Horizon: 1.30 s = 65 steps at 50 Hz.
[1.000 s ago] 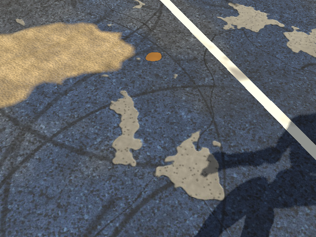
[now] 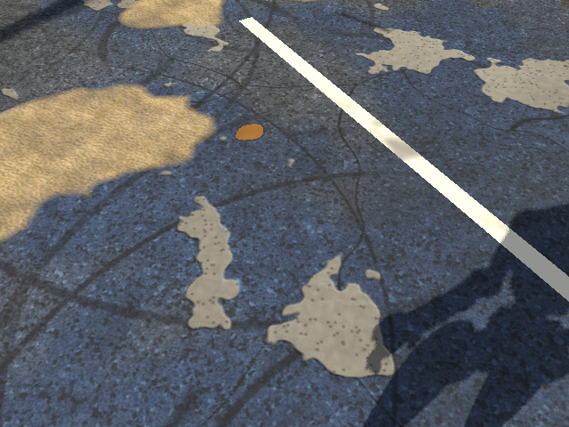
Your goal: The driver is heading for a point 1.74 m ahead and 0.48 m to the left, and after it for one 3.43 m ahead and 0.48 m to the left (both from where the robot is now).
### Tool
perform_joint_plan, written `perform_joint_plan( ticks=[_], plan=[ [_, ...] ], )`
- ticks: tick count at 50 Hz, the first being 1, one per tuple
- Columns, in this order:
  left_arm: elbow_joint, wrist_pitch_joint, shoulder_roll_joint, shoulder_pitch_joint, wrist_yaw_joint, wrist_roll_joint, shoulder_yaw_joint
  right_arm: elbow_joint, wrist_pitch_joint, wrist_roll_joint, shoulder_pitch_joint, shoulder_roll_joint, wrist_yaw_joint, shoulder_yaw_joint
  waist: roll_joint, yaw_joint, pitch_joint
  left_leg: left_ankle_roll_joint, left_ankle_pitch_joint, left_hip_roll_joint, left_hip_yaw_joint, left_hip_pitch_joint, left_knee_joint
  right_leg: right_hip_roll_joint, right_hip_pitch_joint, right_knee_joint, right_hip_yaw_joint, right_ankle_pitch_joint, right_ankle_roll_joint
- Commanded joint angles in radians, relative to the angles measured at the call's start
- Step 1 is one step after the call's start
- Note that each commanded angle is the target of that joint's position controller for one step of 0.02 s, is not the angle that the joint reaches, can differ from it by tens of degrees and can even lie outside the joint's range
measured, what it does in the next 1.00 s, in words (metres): walks ahead: left foot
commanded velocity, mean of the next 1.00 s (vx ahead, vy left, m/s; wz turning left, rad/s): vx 0.30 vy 0.00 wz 0.00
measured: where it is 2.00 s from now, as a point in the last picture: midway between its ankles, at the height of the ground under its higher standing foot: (292, 303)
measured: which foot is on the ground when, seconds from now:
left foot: down 0.00-0.40, up 0.42-0.82, down 0.84-1.00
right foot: down 0.00-0.86, up 0.88-1.00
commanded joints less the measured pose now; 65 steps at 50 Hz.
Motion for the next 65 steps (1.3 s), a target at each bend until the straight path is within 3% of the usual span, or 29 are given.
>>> perform_joint_plan(
  ticks=[1,8,11,13,16,18,19,20,21,22,23,24,26,28,33,38,40,41,42,43,44,45,46,47,49,52,55,59,65],
  plan=[
    [-0.017,-0.011,0.107,-0.004,0.006,-0.001,0.020,-0.020,-0.009,0.001,0.007,-0.113,-0.004,-0.022,0.003,-0.003,-0.024,0.016,0.141,0.030,-0.031,-0.029,-0.096,-0.029,0.021,-0.074,0.030,0.171,-0.015],
    [0.043,-0.010,0.101,0.002,0.010,-0.003,0.014,0.021,-0.007,0.002,0.021,-0.108,-0.007,-0.018,0.006,-0.002,-0.017,0.016,0.144,0.022,-0.026,-0.029,-0.103,-0.027,0.022,-0.080,0.022,0.170,-0.014],
    [0.066,-0.008,0.102,0.022,0.013,-0.016,0.017,0.038,0.001,0.016,0.047,-0.131,-0.015,-0.027,0.035,-0.004,0.014,0.062,-0.319,0.013,-0.042,-0.075,-0.116,0.023,-0.057,-0.032,-0.025,-0.279,-0.040],
    [0.051,-0.030,0.091,-0.005,0.009,-0.019,0.013,0.032,-0.012,0.024,0.072,-0.151,-0.016,-0.033,0.070,-0.019,0.094,0.117,-0.504,0.084,-0.156,-0.111,-0.174,0.017,-0.174,0.016,-0.019,-0.370,-0.060],
    [0.036,-0.079,0.045,-0.033,-0.016,-0.028,0.004,0.051,-0.041,0.035,0.137,-0.209,-0.008,-0.057,0.187,-0.028,0.108,0.233,-0.551,0.281,-0.439,-0.078,-0.317,0.004,-0.230,0.217,-0.062,-0.169,-0.059],
    [0.053,-0.095,0.038,0.018,-0.029,-0.038,0.004,0.021,-0.048,0.038,0.061,-0.195,0.000,-0.053,0.170,0.026,0.113,0.219,-0.478,0.270,-0.397,-0.155,-0.306,-0.011,-0.120,0.123,-0.063,-0.183,-0.095],
    [0.088,-0.099,0.039,0.098,-0.031,-0.040,0.007,-0.003,-0.046,0.043,-0.003,-0.182,0.005,-0.049,0.152,0.074,0.107,0.179,-0.410,0.210,-0.304,-0.238,-0.258,0.002,0.039,-0.011,-0.073,-0.139,-0.108],
    [0.128,-0.099,0.069,0.184,-0.029,-0.034,0.020,-0.023,-0.048,0.040,-0.043,-0.153,0.008,-0.042,0.092,0.104,0.085,0.133,-0.279,0.134,-0.201,-0.308,-0.138,-0.010,0.177,-0.069,-0.026,-0.064,-0.104],
    [0.163,-0.103,0.152,0.308,-0.026,-0.030,0.043,-0.052,-0.059,0.034,-0.078,-0.084,0.011,-0.024,-0.132,0.134,0.040,0.057,-0.143,0.005,-0.013,-0.434,0.173,-0.166,0.301,-0.201,0.259,-0.207,-0.167],
    [0.172,-0.114,0.244,0.395,-0.040,-0.026,0.062,-0.092,-0.080,0.034,-0.094,-0.084,0.007,-0.024,-0.307,0.153,0.016,0.031,-0.242,-0.058,0.012,-0.590,0.443,-0.359,0.388,-0.326,0.622,-0.212,-0.291],
    [0.157,-0.127,0.168,0.334,-0.043,-0.010,0.036,-0.087,-0.093,0.049,-0.081,-0.124,0.012,-0.035,-0.172,0.106,0.043,0.046,-0.262,-0.008,-0.073,-0.676,0.622,-0.390,0.380,-0.316,0.639,-0.171,-0.310],
    [0.136,-0.137,0.119,0.285,-0.045,-0.012,0.022,-0.070,-0.102,0.059,-0.040,-0.118,0.023,-0.034,-0.119,0.073,0.058,0.069,-0.177,0.026,-0.095,-0.713,0.682,-0.353,0.384,-0.305,0.535,-0.109,-0.281],
    [0.117,-0.135,0.102,0.233,-0.051,-0.017,0.010,-0.066,-0.112,0.045,-0.057,-0.123,0.033,-0.042,-0.066,0.050,0.065,0.083,-0.028,0.085,-0.065,-0.741,0.650,-0.301,0.376,-0.319,0.361,0.065,-0.219],
    [0.122,-0.117,0.058,0.257,-0.046,-0.009,-0.008,-0.075,-0.108,0.033,-0.081,-0.100,0.048,-0.043,-0.090,0.048,0.045,0.063,0.051,0.102,-0.023,-0.669,0.568,-0.240,0.333,-0.333,0.216,0.258,-0.187],
    [0.107,-0.101,0.130,0.273,-0.013,-0.004,-0.002,-0.158,-0.093,0.029,-0.280,-0.031,0.061,-0.010,-0.083,0.080,0.090,0.008,0.245,0.043,0.063,-0.476,0.193,-0.180,0.134,-0.406,0.066,0.295,-0.186],
    [0.124,-0.102,0.154,0.293,-0.010,-0.028,0.015,-0.197,-0.090,0.038,-0.316,-0.099,0.072,-0.022,-0.101,0.038,0.098,0.064,0.288,0.025,0.032,-0.379,0.039,-0.253,0.230,-0.381,0.041,0.409,-0.164],
    [0.114,-0.089,0.176,0.263,-0.011,-0.018,0.026,-0.173,-0.091,0.036,-0.200,-0.147,0.070,-0.047,-0.124,-0.038,-0.004,0.102,0.240,-0.020,0.057,-0.216,0.052,-0.256,0.284,-0.219,0.011,0.756,-0.137],
    [0.107,-0.079,0.168,0.249,-0.012,-0.010,0.024,-0.126,-0.087,0.038,-0.044,-0.180,0.064,-0.070,-0.122,-0.115,-0.099,0.128,0.223,-0.052,0.077,-0.026,0.056,-0.221,0.252,-0.037,-0.020,0.874,-0.115],
    [0.091,-0.074,0.152,0.243,-0.013,0.000,0.015,-0.080,-0.080,0.039,0.129,-0.219,0.055,-0.090,-0.094,-0.187,-0.202,0.166,0.193,0.022,-0.007,0.245,0.076,-0.182,0.080,0.208,-0.035,0.742,-0.086],
    [0.074,-0.088,0.013,0.371,-0.027,0.000,-0.022,-0.050,-0.075,0.012,0.258,-0.314,0.051,-0.111,0.169,-0.136,-0.382,0.331,-0.073,0.300,-0.484,0.618,-0.007,-0.009,-0.302,0.637,-0.060,0.246,-0.019],
    [0.088,-0.119,0.013,0.349,-0.034,-0.018,-0.026,-0.044,-0.076,0.015,0.242,-0.248,0.057,-0.087,0.234,-0.133,-0.429,0.358,-0.209,0.375,-0.801,0.599,-0.229,0.054,-0.421,0.829,0.089,-0.277,-0.031],
    [0.046,-0.140,0.107,0.241,-0.038,-0.050,0.002,-0.055,-0.085,0.021,0.135,-0.193,0.060,-0.069,0.188,-0.108,-0.238,0.298,-0.226,0.340,-0.678,0.443,-0.259,-0.008,-0.519,0.901,0.099,-0.235,-0.056],
    [0.023,-0.149,0.131,0.167,-0.033,-0.058,0.006,-0.078,-0.093,0.019,0.037,-0.157,0.063,-0.057,0.105,-0.074,-0.133,0.268,-0.130,0.309,-0.526,0.272,-0.277,-0.066,-0.508,0.871,0.069,-0.139,-0.073],
    [0.019,-0.147,0.129,0.137,-0.023,-0.047,0.013,-0.085,-0.101,0.010,-0.027,-0.128,0.069,-0.049,0.044,-0.037,-0.073,0.249,-0.001,0.270,-0.404,0.121,-0.302,-0.109,-0.457,0.808,0.051,-0.061,-0.073],
    [0.028,-0.119,0.090,0.179,-0.015,-0.029,0.018,-0.078,-0.110,-0.003,-0.065,-0.092,0.076,-0.038,0.081,0.024,-0.057,0.228,0.094,0.204,-0.265,-0.026,-0.349,-0.156,-0.336,0.719,0.057,0.005,-0.071],
    [0.002,-0.095,0.076,0.134,-0.011,-0.021,0.021,-0.045,-0.115,0.001,-0.010,-0.119,0.064,-0.041,0.071,0.035,-0.013,0.254,0.148,0.190,-0.187,-0.088,-0.405,-0.172,-0.371,0.618,0.033,0.054,-0.046],
    [-0.052,-0.097,0.091,-0.005,-0.012,-0.008,0.026,-0.025,-0.109,0.002,0.059,-0.153,0.038,-0.047,0.040,0.004,0.020,0.254,0.194,0.193,-0.161,-0.030,-0.423,-0.177,-0.492,0.429,0.029,0.214,-0.014],
    [-0.095,-0.111,0.064,-0.157,-0.030,-0.014,0.013,-0.008,-0.100,0.014,0.136,-0.171,0.022,-0.048,0.039,-0.046,0.029,0.216,0.240,0.160,-0.081,0.013,-0.420,-0.127,-0.446,0.168,-0.021,0.393,-0.006],
    [-0.160,-0.124,0.080,-0.295,-0.067,-0.026,0.003,0.037,-0.068,0.024,0.237,-0.184,0.017,-0.057,0.041,-0.074,0.050,0.203,0.324,0.238,-0.088,0.234,-0.323,-0.093,-0.477,0.016,-0.021,0.294,-0.040]
  ],
)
